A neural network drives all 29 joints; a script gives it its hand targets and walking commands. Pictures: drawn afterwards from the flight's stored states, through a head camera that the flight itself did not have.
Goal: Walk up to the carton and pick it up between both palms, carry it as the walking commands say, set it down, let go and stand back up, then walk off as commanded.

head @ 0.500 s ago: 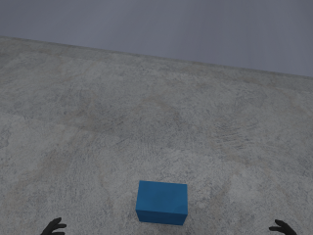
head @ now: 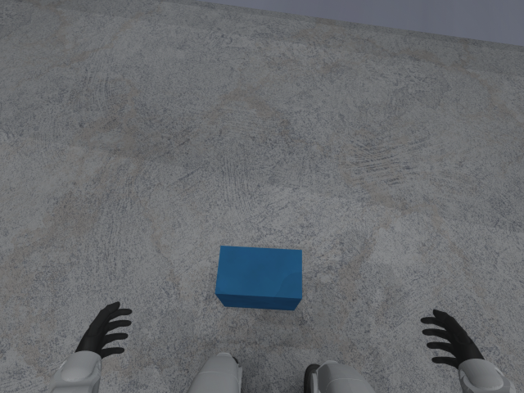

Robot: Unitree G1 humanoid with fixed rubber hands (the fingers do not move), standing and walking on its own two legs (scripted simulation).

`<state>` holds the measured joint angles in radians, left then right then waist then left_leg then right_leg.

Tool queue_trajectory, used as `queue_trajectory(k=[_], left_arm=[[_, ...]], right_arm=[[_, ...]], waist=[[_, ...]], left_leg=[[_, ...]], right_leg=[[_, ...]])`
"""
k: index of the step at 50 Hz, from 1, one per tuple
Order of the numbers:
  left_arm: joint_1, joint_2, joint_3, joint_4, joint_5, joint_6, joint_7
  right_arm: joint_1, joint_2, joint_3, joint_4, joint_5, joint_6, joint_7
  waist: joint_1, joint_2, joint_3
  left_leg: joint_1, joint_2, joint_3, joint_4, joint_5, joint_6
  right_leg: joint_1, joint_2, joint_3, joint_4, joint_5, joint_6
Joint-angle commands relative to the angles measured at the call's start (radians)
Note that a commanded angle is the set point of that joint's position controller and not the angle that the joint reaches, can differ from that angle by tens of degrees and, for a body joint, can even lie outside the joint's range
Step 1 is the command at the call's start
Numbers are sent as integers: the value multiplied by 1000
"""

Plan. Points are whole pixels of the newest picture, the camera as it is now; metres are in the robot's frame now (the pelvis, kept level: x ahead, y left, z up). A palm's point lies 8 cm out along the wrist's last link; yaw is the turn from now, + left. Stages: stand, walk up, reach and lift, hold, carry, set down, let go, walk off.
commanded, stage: reach and lift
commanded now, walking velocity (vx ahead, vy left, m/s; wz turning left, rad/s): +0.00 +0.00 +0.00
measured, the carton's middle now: (260, 280) +0.39 +0.05 -0.63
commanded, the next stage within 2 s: none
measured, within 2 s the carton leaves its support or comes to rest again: neither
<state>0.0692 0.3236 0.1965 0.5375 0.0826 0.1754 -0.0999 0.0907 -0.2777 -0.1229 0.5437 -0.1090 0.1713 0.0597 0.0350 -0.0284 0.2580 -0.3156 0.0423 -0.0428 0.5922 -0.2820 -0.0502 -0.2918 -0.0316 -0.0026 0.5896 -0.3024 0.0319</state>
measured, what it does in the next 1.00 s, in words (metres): lowers itself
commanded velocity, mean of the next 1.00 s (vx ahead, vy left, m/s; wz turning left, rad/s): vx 0.00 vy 0.00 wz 0.00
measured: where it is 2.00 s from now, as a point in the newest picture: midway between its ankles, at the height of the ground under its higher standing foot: outside the picture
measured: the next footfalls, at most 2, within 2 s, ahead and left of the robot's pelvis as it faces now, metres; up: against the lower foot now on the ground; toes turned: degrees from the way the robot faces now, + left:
none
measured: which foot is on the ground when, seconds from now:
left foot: down 0.00-1.00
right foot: down 0.00-1.00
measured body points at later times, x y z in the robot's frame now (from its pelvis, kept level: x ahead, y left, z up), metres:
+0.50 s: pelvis -0.05 +0.03 -0.07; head +0.17 +0.03 +0.33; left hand +0.30 +0.30 -0.17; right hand +0.30 -0.22 -0.17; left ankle +0.02 +0.15 -0.73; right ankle +0.00 -0.14 -0.73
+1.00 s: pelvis -0.09 +0.01 -0.12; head +0.22 +0.02 +0.21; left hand +0.43 +0.27 -0.22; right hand +0.45 -0.17 -0.22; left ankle +0.02 +0.15 -0.73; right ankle +0.00 -0.14 -0.73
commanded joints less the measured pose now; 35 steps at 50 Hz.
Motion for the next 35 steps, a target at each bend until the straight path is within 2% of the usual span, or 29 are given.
queue_trajectory(k=[1,2,4,5,6,7,8,10,11,12,13,14,15,16,20,22,23,24,25,26,27,28,29,30,31,32,33,34,35], left_arm=[[-267,218,142,-79,-68,-70,-5],[-245,208,129,-74,-81,-77,1],[-148,242,154,9,-64,-44,-1],[-141,201,80,-17,-98,-46,1],[-145,212,83,20,-104,-23,2],[-178,215,59,11,-91,-19,6],[-191,221,89,36,-57,-2,14],[-207,199,71,98,-69,-1,-7],[-319,208,60,38,-75,-14,-10],[-429,194,26,-19,-91,-21,-7],[-411,195,51,16,-74,-44,4],[-422,175,48,1,-103,-57,5],[-511,158,30,-32,-125,-74,8],[-514,128,16,-45,-161,-99,18],[-599,137,38,-10,-173,-81,48],[-686,133,17,-37,-177,-51,59],[-657,122,24,43,-178,-29,64],[-716,122,30,31,-162,-10,63],[-732,128,42,52,-155,3,68],[-804,143,65,94,-165,23,74],[-867,140,68,93,-149,33,74],[-871,127,60,150,-151,55,70],[-893,179,104,132,-133,45,80],[-950,156,89,170,-137,62,78],[-1047,181,82,188,-152,63,70],[-1108,162,66,170,-145,62,68],[-1192,168,88,142,-145,56,67],[-1300,192,97,95,-137,32,70],[-1319,229,126,171,-129,36,61]], right_arm=[[-319,-51,-18,-275,39,-41,-54],[-295,-27,-15,-244,80,-46,-62],[-226,-36,-20,-168,89,-9,-75],[-155,-39,8,-84,111,8,-85],[-198,-13,12,-91,122,27,-79],[-172,-50,8,-28,102,32,-88],[-165,-44,-1,2,90,54,-85],[-221,-36,-1,19,66,50,-99],[-288,-40,-20,-20,68,43,-105],[-378,-65,-69,-46,65,31,-104],[-433,-89,-60,-50,51,4,-100],[-413,-77,-83,-65,45,-14,-95],[-496,-79,-96,-36,69,-36,-96],[-505,-87,-95,-72,73,-63,-95],[-561,-129,-118,-2,97,-77,-80],[-690,-173,-121,-31,128,-54,-65],[-709,-172,-94,21,137,-37,-48],[-807,-195,-126,-46,134,-28,-51],[-850,-163,-87,-57,169,-18,-37],[-893,-160,-68,-32,161,1,-36],[-964,-180,-113,0,141,16,-34],[-997,-162,-98,45,147,40,-32],[-1004,-151,-81,12,144,34,-33],[-1049,-157,-80,72,148,56,-34],[-1127,-111,-50,79,169,77,-33],[-1150,-92,-50,107,185,79,-27],[-1174,-111,-85,147,160,84,-40],[-1242,-75,-73,126,178,81,-38],[-1276,-76,-69,148,165,89,-50]], waist=[[58,-36,-539],[43,-27,-632],[52,-39,-675],[20,17,-719],[9,41,-703],[-19,69,-658],[10,165,-627],[-37,100,-604],[-43,144,-596],[-82,191,-594],[-14,169,-583],[-51,109,-665],[-49,162,-720],[-56,84,-800],[-74,55,-949],[-55,83,-1017],[-14,86,-1013],[-26,90,-1037],[-9,62,-1024],[-29,-33,-1006],[-12,40,-936],[-25,32,-961],[11,-8,-984],[4,-2,-969],[27,0,-891],[28,12,-832],[-3,19,-899],[13,16,-894],[38,5,-905]], left_leg=[[-261,-120,118,202,176,46],[-279,-118,106,237,281,29],[-275,-111,110,244,313,21],[-281,-113,106,242,381,3],[-210,-105,102,230,354,12],[-209,-107,113,222,328,-5],[-235,-112,123,208,303,-8],[-335,-119,127,254,333,-24],[-358,-105,119,239,215,-23],[-324,-99,102,243,248,-40],[-306,-106,108,240,309,-42],[-334,-103,98,290,401,-38],[-282,-102,80,315,485,-49],[-303,-93,72,334,493,-33],[-256,-80,50,337,546,-26],[-249,-66,37,338,440,-31],[-246,-62,35,333,397,-30],[-254,-52,38,343,335,-33],[-318,-66,74,329,223,-25],[-395,-68,81,334,149,-17],[-442,-79,79,310,76,-31],[-430,-71,89,305,-13,-27],[-498,-78,113,316,-7,-17],[-528,-77,116,319,-79,-21],[-607,-75,127,307,-175,-3],[-642,-82,150,300,-173,-4],[-634,-82,149,325,-202,-7],[-644,-83,153,314,-216,7],[-672,-93,177,350,-233,10]], right_leg=[[9,56,-9,159,318,33],[12,54,12,208,468,31],[15,58,-18,248,502,45],[34,53,4,259,591,22],[-74,61,-18,246,428,28],[-136,67,-27,223,377,20],[-159,70,-31,214,306,17],[-214,64,-19,232,409,18],[-223,59,-19,228,277,18],[-351,69,-35,236,221,15],[-388,86,-44,248,211,18],[-393,81,-35,276,330,21],[-458,81,-35,311,357,11],[-459,88,-42,341,377,13],[-540,89,-74,351,344,29],[-620,90,-90,370,209,25],[-643,99,-107,395,125,20],[-726,96,-107,381,74,23],[-682,88,-100,353,37,30],[-633,86,-98,360,11,46],[-678,90,-105,373,-37,39],[-668,94,-112,358,-113,31],[-638,83,-101,360,-96,50],[-638,89,-98,358,-161,38],[-672,83,-89,351,-232,38],[-690,80,-77,329,-230,29],[-691,79,-87,356,-233,37],[-710,81,-80,350,-243,36],[-698,82,-69,349,-283,37]])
